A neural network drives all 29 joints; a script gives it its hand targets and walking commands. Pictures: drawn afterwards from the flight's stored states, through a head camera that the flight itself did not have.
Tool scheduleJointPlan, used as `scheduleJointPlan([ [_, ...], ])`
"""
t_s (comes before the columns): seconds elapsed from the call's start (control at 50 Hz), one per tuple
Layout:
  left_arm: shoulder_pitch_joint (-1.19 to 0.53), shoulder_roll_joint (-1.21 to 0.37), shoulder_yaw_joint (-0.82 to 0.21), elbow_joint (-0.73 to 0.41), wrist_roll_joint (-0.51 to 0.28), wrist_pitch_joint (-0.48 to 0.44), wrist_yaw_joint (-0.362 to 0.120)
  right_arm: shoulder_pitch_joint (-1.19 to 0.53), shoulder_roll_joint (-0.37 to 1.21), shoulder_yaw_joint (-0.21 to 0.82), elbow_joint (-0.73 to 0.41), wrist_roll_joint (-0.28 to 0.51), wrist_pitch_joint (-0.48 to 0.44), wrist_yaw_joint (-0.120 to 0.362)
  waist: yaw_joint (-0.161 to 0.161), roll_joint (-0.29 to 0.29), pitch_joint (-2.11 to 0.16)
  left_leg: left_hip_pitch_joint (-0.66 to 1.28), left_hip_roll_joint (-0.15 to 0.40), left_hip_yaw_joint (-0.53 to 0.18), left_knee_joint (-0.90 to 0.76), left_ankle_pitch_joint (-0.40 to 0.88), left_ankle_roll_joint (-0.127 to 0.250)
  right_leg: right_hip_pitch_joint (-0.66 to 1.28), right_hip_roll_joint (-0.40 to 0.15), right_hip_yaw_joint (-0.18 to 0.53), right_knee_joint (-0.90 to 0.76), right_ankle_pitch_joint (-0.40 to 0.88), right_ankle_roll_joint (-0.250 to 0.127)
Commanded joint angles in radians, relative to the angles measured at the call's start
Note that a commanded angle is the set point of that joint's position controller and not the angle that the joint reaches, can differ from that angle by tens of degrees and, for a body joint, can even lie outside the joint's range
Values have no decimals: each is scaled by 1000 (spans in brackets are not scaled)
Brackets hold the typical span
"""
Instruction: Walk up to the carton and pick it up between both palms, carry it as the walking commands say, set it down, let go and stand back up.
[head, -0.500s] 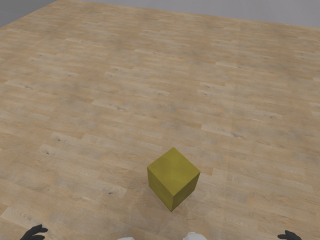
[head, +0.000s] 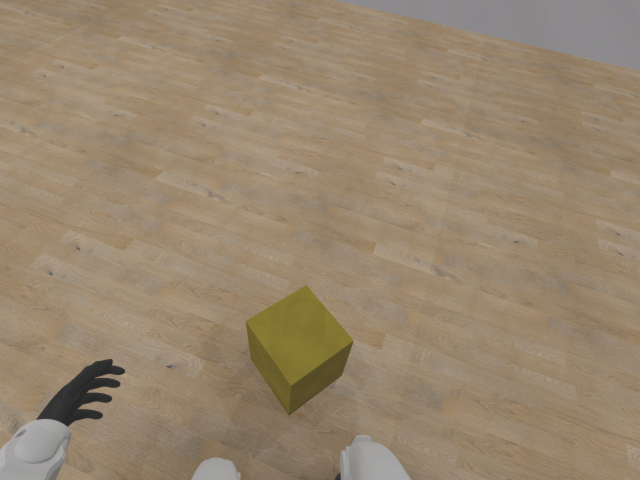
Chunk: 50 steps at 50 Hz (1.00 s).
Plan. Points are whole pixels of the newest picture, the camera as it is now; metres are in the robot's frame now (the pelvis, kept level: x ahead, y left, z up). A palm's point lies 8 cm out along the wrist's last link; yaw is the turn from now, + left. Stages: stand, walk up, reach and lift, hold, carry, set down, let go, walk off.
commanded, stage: walk up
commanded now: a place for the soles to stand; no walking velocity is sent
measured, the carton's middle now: (297, 350) +0.54 +0.02 -0.59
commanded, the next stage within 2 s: none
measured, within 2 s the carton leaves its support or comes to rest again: neither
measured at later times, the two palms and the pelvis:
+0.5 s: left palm (122, 465) +0.15 +0.22 -0.06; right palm out of the picture +0.14 -0.50 -0.02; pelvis +0.04 -0.13 +0.00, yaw +8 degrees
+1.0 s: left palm (232, 479) +0.14 +0.10 -0.07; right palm out of the picture +0.27 -0.57 -0.02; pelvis +0.12 -0.22 +0.02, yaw +16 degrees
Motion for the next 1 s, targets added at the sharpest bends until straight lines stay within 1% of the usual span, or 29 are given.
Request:
scheduleJointPlan([
  [0.0,122,315,180,-28,45,-16,25,-33,-200,-27,55,9,14,-18,84,-63,-66,-430,-110,-12,367,-50,43,383,-326,619,-759,-755,-122],
  [0.06,43,236,178,-43,63,-5,32,100,-204,-44,100,-5,21,7,13,-142,8,-284,-53,71,154,31,3,304,-220,264,-595,-517,-149],
  [0.08,40,228,177,-64,68,2,30,119,-208,-48,108,-11,22,14,17,-194,-3,-222,-75,125,78,7,3,262,-205,218,-595,-529,-166],
  [0.14,42,201,163,-102,82,18,14,204,-179,-59,107,-14,10,21,-1,-202,-29,-67,-91,170,-70,-9,23,216,-218,167,-548,-541,-222],
  [0.16,40,190,162,-106,87,28,13,258,-178,-60,130,-12,5,17,-12,-151,-66,24,-100,178,-149,-6,34,188,-207,150,-500,-519,-217],
  [0.18,6,186,151,-118,90,39,9,352,-184,-67,159,-12,-2,11,-72,-98,-110,207,-75,128,-252,83,69,66,-194,106,-384,-527,-194],
  [0.2,-6,163,145,-122,95,49,13,434,-224,-84,181,-17,-10,1,-111,-20,-102,341,-78,28,-311,53,93,-90,-138,40,-208,-545,-151],
  [0.22,-28,100,130,-142,88,48,12,486,-305,-113,178,-44,-17,-11,-149,185,-73,379,60,-342,-496,-254,165,-235,-43,-64,71,-476,-84],
  [0.24,-46,41,113,-148,75,43,16,325,-339,-107,115,-51,-23,-25,-86,257,18,272,222,-759,-654,-408,219,-355,-8,-18,257,-226,-47],
  [0.26,-69,167,144,-152,73,45,1,190,-392,-107,56,-25,-28,-37,-72,160,49,182,301,-947,-769,-575,287,-386,-51,91,281,-201,-24],
  [0.28,-67,229,163,-118,79,50,-11,126,-391,-103,42,-28,-29,-50,-35,74,107,83,290,-901,-754,-593,264,-321,-72,100,337,-168,-3],
  [0.3,4,221,167,-104,86,54,-18,105,-388,-97,39,-34,-33,-53,8,89,57,49,243,-787,-705,-516,241,-243,-62,79,326,-231,2],
  [0.36,80,202,171,-60,85,57,-27,47,-337,-80,48,-53,-29,-42,24,186,-5,-60,142,-558,-592,-337,208,-58,-45,26,269,-216,-7],
  [0.44,115,179,164,-64,69,58,-27,-17,-349,-86,30,-62,-18,-30,49,309,2,-164,101,-466,-531,-261,185,136,-24,-29,91,-291,-21],
  [0.48,284,202,174,-18,71,38,-10,-46,-286,-62,30,-63,0,-21,141,144,-55,-367,-14,-221,-241,-194,116,487,19,-37,-182,-273,-29],
  [0.5,398,247,184,20,81,28,10,-37,-161,-26,20,-55,4,-20,193,-189,-20,-520,-152,-13,103,-181,66,535,-96,162,-452,-480,-34],
  [0.52,335,317,205,-2,60,19,21,-74,-112,-24,-12,-21,9,-36,153,-220,79,-629,-204,-3,318,-101,20,387,-377,642,-762,-762,-51],
  [0.54,216,323,207,-45,36,3,33,-87,-175,-35,28,-6,20,-45,82,-60,92,-514,-172,-66,381,13,27,296,-385,679,-862,-797,1],
  [0.58,161,264,199,-50,50,3,39,8,-176,-35,94,12,36,-20,35,-51,118,-383,-110,-17,324,97,6,272,-272,361,-718,-526,6],
  [0.62,181,192,186,-64,59,1,43,64,-190,-50,108,7,37,2,33,-98,106,-291,-94,47,195,92,-12,312,-213,184,-653,-342,-8],
  [0.72,294,151,171,-69,76,6,35,65,-157,-37,66,0,26,19,93,-96,45,-267,-74,112,-53,64,18,495,-225,112,-626,-249,-76],
  [0.76,310,150,166,-68,68,2,41,56,-145,-34,56,-3,27,23,92,-38,26,-249,-71,115,-92,90,23,532,-264,107,-614,-64,-82],
  [0.84,237,114,149,-85,64,5,48,124,-110,-16,65,10,33,19,59,-63,-47,-120,-85,188,-189,172,36,552,-216,-41,-484,418,-29],
  [0.88,187,106,136,-101,64,5,52,214,-114,-21,82,5,35,12,6,-103,-84,24,-105,210,-272,187,71,500,-184,-108,-378,636,31],
  [0.9,149,114,131,-113,55,4,54,276,-128,-29,87,4,31,5,-51,-101,-122,190,-96,191,-361,258,99,395,-154,-172,-223,707,53],
  [0.92,110,103,129,-128,50,0,58,371,-164,-46,107,-12,26,-9,-123,-16,-126,376,-99,145,-450,321,138,221,-86,-212,-18,687,100],
  [0.94,103,61,119,-154,34,-2,64,351,-248,-70,91,-23,31,-20,-140,285,-111,423,109,-276,-540,278,274,-28,23,-203,292,314,165],
  [0.96,91,98,123,-158,43,7,61,245,-265,-73,43,-14,36,-29,-90,324,-94,348,270,-605,-579,257,375,-152,25,10,450,-279,156],
  [0.98,133,187,145,-135,30,28,55,108,-303,-78,2,23,25,-37,-49,228,-91,174,369,-748,-641,101,431,-99,-34,195,586,-353,147],
])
